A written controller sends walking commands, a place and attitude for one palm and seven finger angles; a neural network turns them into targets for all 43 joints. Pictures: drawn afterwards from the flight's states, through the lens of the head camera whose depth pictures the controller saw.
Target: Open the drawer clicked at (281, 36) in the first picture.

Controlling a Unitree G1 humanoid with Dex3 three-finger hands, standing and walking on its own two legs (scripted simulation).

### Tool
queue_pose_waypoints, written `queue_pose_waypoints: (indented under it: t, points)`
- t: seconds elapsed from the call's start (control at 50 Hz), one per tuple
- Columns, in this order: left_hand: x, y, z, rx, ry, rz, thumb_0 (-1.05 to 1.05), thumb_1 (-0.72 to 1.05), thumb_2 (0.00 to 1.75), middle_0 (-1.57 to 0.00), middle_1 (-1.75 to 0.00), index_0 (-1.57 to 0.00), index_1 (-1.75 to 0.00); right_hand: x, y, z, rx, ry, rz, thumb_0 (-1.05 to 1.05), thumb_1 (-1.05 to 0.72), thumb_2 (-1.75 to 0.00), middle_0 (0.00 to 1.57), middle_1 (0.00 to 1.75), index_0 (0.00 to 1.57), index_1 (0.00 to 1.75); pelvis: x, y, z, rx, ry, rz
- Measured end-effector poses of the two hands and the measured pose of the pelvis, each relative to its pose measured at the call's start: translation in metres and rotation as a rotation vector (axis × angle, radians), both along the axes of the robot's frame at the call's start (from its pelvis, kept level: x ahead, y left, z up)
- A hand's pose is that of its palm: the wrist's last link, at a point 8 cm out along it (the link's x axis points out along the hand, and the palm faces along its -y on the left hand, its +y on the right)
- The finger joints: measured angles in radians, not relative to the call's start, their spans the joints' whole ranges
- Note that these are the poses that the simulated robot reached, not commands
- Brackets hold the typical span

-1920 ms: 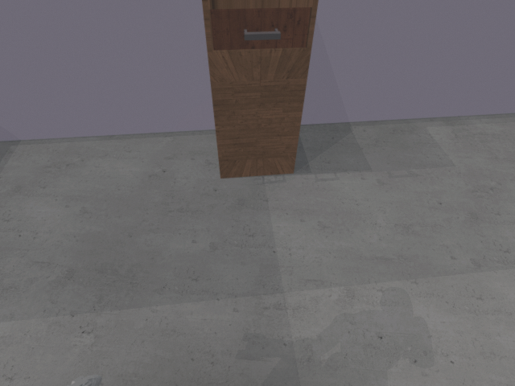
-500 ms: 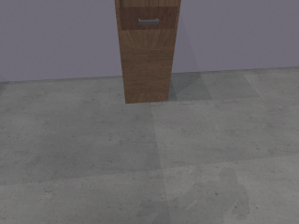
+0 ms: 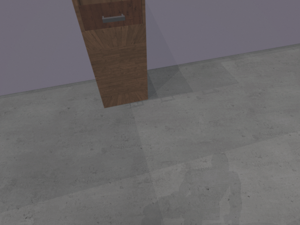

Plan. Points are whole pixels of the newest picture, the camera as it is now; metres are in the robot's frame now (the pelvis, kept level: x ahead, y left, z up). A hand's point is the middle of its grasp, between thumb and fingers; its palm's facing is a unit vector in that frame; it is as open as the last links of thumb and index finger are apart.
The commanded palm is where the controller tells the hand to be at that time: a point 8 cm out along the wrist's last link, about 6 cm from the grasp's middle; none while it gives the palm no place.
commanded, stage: walk to a spot facing it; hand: left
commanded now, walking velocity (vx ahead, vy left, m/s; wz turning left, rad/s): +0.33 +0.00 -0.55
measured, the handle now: (113, 17) +1.19 +0.31 +0.03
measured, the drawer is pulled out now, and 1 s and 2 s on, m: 0.00 0.00 0.00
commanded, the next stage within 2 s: turn to face it in 1.08 s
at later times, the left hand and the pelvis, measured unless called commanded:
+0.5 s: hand (82, 210) +0.19 +0.24 -0.18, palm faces -0.14 -0.97 -0.19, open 7.4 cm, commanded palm none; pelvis +0.19 +0.04 +0.00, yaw -16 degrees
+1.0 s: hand (158, 112) +0.60 +0.01 -0.14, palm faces -0.59 -0.78 -0.22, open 7.4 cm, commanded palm none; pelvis +0.36 -0.05 -0.01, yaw -34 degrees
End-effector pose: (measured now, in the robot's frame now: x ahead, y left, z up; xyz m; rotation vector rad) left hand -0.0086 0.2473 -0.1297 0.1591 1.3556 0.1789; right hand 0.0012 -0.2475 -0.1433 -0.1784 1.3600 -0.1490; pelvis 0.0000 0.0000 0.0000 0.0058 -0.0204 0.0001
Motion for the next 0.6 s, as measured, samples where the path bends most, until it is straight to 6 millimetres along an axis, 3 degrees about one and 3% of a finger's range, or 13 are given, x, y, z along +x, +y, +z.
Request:
queue_pose_waypoints:
  t: [0.04,0.08,0.22,0.34,0.44,0.5,0.6]
  points:
    - [0.009,-0.009,0.001,0.0,-0.025,0.018,0.01,0.91,0.9,-0.2,-0.3,-0.2,-0.3,0.002,-0.003,0.001,0.004,0.048,-0.004,0.01,-0.9,-0.9,0.2,0.3,0.2,0.3,0.01,-0.004,0.002,-0.008,-0.001,-0.004]
    - [0.015,-0.017,0.006,-0.006,-0.017,0.019,0.0,0.91,0.9,-0.21,-0.3,-0.2,-0.3,0.015,-0.004,0.007,0.006,0.046,-0.011,0.01,-0.9,-0.9,0.2,0.3,0.2,0.3,0.021,-0.006,0.008,-0.008,0.003,-0.02]
    - [0.039,-0.028,0.018,-0.041,0.092,-0.04,0.0,0.91,0.9,-0.21,-0.3,-0.2,-0.3,0.11,0.0,0.031,0.013,-0.152,-0.068,0.01,-0.9,-0.9,0.2,0.3,0.2,0.3,0.066,-0.003,0.024,0.005,0.033,-0.099]
    - [0.086,-0.007,0.014,-0.034,0.123,-0.059,0.0,0.9,0.9,-0.21,-0.3,-0.2,-0.3,0.205,0.018,0.041,0.014,-0.289,-0.058,0.01,-0.9,-0.9,0.2,0.3,0.2,0.3,0.117,0.014,0.021,-0.003,0.034,-0.154]
    - [0.148,0.028,-0.009,-0.027,0.137,-0.09,0.0,0.9,0.9,-0.21,-0.3,-0.2,-0.3,0.278,0.037,0.04,-0.029,-0.41,-0.06,0.01,-0.9,-0.9,0.2,0.3,0.2,0.3,0.172,0.037,0.0,-0.025,0.027,-0.225]
    - [0.205,0.044,-0.017,-0.017,0.113,-0.158,0.01,0.91,0.9,-0.21,-0.3,-0.2,-0.3,0.282,0.043,0.042,-0.05,-0.422,-0.118,0.0,-0.9,-0.9,0.2,0.3,0.2,0.3,0.194,0.043,-0.001,-0.012,0.003,-0.279]
    - [0.327,0.043,-0.001,-0.016,-0.047,-0.281,0.01,0.91,0.9,-0.2,-0.3,-0.19,-0.3,0.243,0.053,0.042,-0.056,-0.29,-0.264,0.0,-0.9,-0.9,0.2,0.3,0.2,0.3,0.23,0.044,0.014,-0.005,-0.004,-0.344]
